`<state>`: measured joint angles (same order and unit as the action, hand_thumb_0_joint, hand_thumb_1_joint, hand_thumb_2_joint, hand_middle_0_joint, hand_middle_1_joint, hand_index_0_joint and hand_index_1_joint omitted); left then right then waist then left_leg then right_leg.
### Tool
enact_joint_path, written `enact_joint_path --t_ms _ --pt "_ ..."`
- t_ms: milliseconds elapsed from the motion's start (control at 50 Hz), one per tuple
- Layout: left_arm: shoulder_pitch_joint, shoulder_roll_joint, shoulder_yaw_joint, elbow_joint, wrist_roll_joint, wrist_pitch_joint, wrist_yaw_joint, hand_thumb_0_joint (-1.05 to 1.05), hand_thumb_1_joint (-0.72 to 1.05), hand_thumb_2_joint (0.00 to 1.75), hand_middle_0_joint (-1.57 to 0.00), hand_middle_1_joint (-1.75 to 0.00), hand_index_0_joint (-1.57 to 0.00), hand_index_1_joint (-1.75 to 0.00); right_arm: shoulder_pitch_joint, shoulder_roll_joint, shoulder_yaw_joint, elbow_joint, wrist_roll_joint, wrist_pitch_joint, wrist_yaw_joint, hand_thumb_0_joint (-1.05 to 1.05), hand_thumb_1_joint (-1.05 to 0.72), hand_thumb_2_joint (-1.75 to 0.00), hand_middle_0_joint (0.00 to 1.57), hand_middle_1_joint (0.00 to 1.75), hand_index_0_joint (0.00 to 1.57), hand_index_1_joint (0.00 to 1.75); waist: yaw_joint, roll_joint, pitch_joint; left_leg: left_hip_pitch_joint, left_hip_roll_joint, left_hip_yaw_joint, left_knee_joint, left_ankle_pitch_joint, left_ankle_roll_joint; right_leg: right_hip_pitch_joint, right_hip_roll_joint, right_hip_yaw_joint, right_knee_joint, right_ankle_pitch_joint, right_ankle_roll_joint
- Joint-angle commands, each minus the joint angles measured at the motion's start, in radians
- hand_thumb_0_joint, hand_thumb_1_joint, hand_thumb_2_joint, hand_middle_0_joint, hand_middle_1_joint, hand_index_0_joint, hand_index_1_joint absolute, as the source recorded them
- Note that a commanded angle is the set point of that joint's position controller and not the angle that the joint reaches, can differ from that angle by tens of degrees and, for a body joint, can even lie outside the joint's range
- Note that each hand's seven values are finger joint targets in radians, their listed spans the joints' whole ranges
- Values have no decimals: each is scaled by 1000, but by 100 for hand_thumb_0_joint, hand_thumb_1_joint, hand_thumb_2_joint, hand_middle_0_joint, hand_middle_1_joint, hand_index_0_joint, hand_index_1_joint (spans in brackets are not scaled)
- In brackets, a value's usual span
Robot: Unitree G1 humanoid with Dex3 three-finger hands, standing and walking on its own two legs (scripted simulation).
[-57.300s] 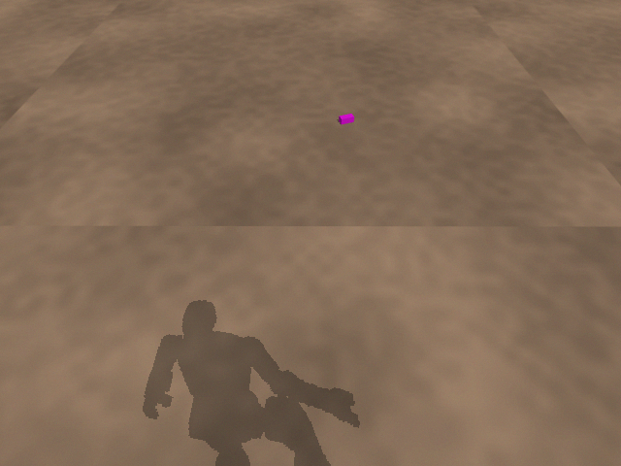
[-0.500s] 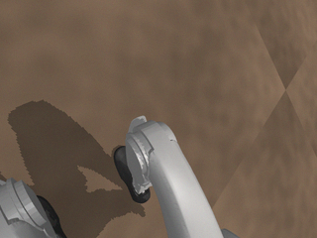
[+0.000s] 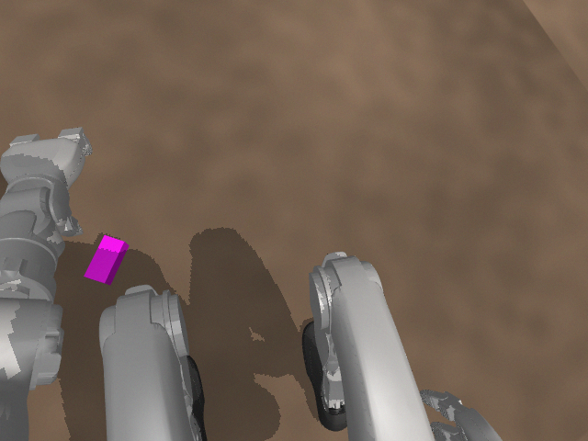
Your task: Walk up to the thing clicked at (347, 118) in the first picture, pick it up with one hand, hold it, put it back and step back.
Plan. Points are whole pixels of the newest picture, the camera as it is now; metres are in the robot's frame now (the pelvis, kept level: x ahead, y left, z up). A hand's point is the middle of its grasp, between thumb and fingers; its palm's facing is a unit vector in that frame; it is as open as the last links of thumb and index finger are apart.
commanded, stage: withdraw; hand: left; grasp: from above
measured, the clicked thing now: (107, 260) +0.42 +0.27 -0.34
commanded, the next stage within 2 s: home in 0.20 s
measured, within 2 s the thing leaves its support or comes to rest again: neither
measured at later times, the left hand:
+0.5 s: hand (96, 199) +0.50 +0.25 -0.21, palm faces -0.37 -0.11 -0.92, open 12.3 cm
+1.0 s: hand (44, 265) +0.35 +0.23 +0.00, palm faces -0.21 -0.76 -0.61, open 7.6 cm
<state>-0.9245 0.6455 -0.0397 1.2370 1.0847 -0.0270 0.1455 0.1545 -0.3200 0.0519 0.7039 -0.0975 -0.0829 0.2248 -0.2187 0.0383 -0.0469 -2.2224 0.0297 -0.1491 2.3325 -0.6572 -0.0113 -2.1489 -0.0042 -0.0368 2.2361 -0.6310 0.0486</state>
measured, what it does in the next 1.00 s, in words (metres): rises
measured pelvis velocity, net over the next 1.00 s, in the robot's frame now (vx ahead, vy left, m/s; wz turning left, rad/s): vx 0.01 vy -0.01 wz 0.07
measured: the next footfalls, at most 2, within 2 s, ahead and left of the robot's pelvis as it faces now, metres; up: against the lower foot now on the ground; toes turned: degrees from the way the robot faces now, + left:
none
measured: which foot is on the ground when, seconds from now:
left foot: down 0.00-1.00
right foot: down 0.00-1.00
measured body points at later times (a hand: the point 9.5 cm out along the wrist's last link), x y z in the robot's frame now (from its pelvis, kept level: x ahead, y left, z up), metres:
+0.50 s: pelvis +0.01 +0.00 -0.03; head +0.27 +0.06 +0.33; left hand +0.51 +0.25 -0.16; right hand +0.03 -0.28 -0.12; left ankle +0.09 +0.13 -0.32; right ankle +0.12 -0.14 -0.32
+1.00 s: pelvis +0.01 -0.01 +0.12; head +0.19 +0.03 +0.53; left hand +0.35 +0.27 +0.04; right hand +0.20 -0.27 +0.00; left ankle +0.09 +0.13 -0.32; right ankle +0.12 -0.14 -0.32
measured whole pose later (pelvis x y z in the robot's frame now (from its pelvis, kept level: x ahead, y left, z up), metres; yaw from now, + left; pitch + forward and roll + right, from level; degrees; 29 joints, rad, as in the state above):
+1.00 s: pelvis +0.01 -0.01 +0.12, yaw +4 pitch +33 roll -4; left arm -0.30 0.38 0.03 0.52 0.40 0.11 0.05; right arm 0.11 -0.29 -0.05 0.59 0.01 -0.02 0.06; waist -0.06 0.04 -0.19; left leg -1.88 0.04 -0.10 1.95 -0.65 -0.03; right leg -1.84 -0.03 -0.03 1.90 -0.64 0.03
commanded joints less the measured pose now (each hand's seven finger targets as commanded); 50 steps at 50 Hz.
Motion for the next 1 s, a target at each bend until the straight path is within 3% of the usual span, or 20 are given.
enact_joint_path --t_ms 0,100,240,280,320,360,400,440,480,520,560,640,700,720,740,760,780,860,940,980 --pt "-355 249 40 -115 55 -93 40 0 -37 91 -21 -84 -19 -85 202 -214 -68 -27 -4 29 -76 0 -89 -90 20 30 20 30 -57 98 -519 323 -40 106 -250 -12 34 289 50 -81 -282 -34 -89" --pt "-387 221 19 42 97 -138 109 0 -35 89 -21 -84 -20 -85 196 -202 -41 -31 -15 36 -116 0 -88 -89 20 30 20 30 -87 101 -519 315 -41 104 -239 -17 36 248 44 -86 -258 -23 -81" --pt "-463 225 7 152 132 -164 222 0 -28 84 -24 -83 -25 -82 199 -218 -13 -32 -42 7 -125 0 -88 -89 20 30 20 30 -108 202 -548 363 -38 100 -198 31 25 193 39 -113 -187 52 -82" --pt "-484 283 44 141 149 -169 257 0 -31 84 -22 -84 -23 -83 216 -228 -10 -26 -52 -3 -123 0 -88 -89 20 30 20 30 -103 241 -578 381 -35 100 -185 70 22 207 35 -121 -163 92 -81" --pt "-461 349 114 77 159 -163 302 0 -19 97 -26 -70 -23 -73 226 -240 -20 -22 -62 -13 -119 0 -88 -89 20 30 20 30 -65 308 -671 457 -34 109 -173 135 15 228 29 -128 -137 154 -79" --pt "-428 321 126 10 143 -148 330 0 -11 93 -25 -65 -22 -67 225 -234 -36 -30 -66 -18 -110 0 -89 -89 20 30 20 30 -67 374 -743 516 -27 110 -178 175 10 245 29 -130 -115 197 -84" --pt "-421 352 172 -102 101 -120 355 0 -3 88 -23 -58 -21 -60 222 -237 -55 -32 -61 -16 -105 0 -89 -90 20 30 20 30 -31 410 -849 561 -25 115 -193 208 8 264 26 -128 -110 226 -90" --pt "-376 330 186 -149 57 -82 355 0 5 90 -23 -57 -21 -58 234 -234 -74 -28 -56 -13 -97 0 -89 -90 20 30 20 30 -20 440 -904 601 -21 124 -205 251 7 296 25 -121 -114 271 -90" --pt "-343 297 189 -178 -1 -47 334 0 12 89 -23 -53 -21 -55 249 -229 -93 -22 -46 -9 -89 0 -89 -90 20 30 20 30 -20 419 -901 596 -19 129 -211 260 14 312 24 -115 -139 284 -87" --pt "-308 278 193 -228 -68 -15 296 0 19 94 -24 -56 -22 -58 258 -218 -107 -13 -32 -2 -83 0 -89 -90 20 30 20 30 8 386 -954 589 -18 133 -224 265 24 373 29 -102 -170 293 -83" --pt "-228 202 175 -244 -145 15 244 0 30 98 -24 -56 -23 -57 272 -200 -121 -6 -15 3 -76 0 -89 -90 20 30 20 30 26 340 -937 568 -22 138 -254 268 29 412 28 -94 -202 290 -82" --pt "-18 128 178 -354 -274 55 120 0 55 98 -23 -47 -22 -49 259 -196 -151 -45 27 27 -81 0 -89 -90 20 30 20 30 66 239 -892 565 -30 134 -342 265 35 478 28 -83 -279 287 -82" --pt "140 55 171 -454 -382 83 27 0 76 98 -23 -41 -22 -42 212 -193 -161 -92 56 55 -92 0 -90 -90 20 30 20 30 69 128 -785 536 -29 102 -417 198 41 489 23 -79 -339 242 -76" --pt "156 -11 119 -516 -419 87 -7 0 84 98 -22 -38 -22 -39 198 -176 -157 -108 64 59 -93 0 -90 -90 20 30 20 30 59 107 -741 520 -28 102 -436 160 44 496 24 -74 -369 216 -75" --pt "228 20 160 -518 -454 96 -27 0 90 97 -22 -36 -21 -36 194 -182 -162 -108 68 63 -99 0 -90 -90 20 30 20 30 68 60 -706 508 -25 96 -457 132 49 515 24 -70 -393 194 -73" --pt "204 -24 120 -641 -497 93 -49 0 91 92 -20 -31 -20 -31 166 -162 -156 -140 77 63 -105 0 -90 -90 20 30 20 30 77 49 -724 525 -27 102 -473 108 49 534 25 -62 -430 166 -76" --pt "229 -10 134 -652 -527 96 -64 0 90 90 -20 -30 -20 -30 156 -158 -161 -135 77 63 -112 0 -90 -90 20 30 20 30 76 31 -691 512 -25 107 -489 66 52 553 25 -53 -460 125 -76" --pt "269 -89 94 -887 -651 84 -85 0 90 90 -20 -30 -20 -30 76 -122 -159 -201 96 42 -147 0 -90 -90 20 30 20 30 96 46 -691 612 -23 111 -581 -8 47 605 22 -31 -560 58 -75" --pt "418 -80 152 -957 -719 103 -64 0 90 90 -20 -30 -20 -30 40 -121 -151 -212 112 21 -189 0 -90 -90 20 30 20 30 136 89 -663 754 -15 83 -697 -24 35 639 12 -27 -614 48 -78" --pt "483 -138 129 -994 -769 130 -58 0 90 90 -20 -30 -20 -30 18 -108 -147 -221 116 13 -209 0 -90 -90 20 30 20 30 127 97 -653 812 -15 82 -745 -11 32 675 6 -20 -657 53 -77"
